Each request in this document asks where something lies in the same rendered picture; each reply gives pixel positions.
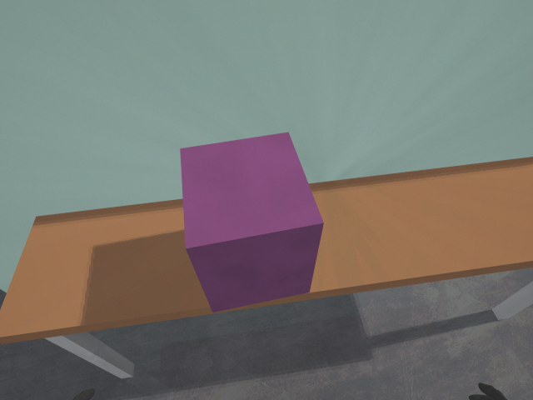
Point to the carton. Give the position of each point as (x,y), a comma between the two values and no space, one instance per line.
(252,226)

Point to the robot right hand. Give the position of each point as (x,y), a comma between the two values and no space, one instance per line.
(493,394)

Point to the table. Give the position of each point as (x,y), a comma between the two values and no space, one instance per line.
(121,266)

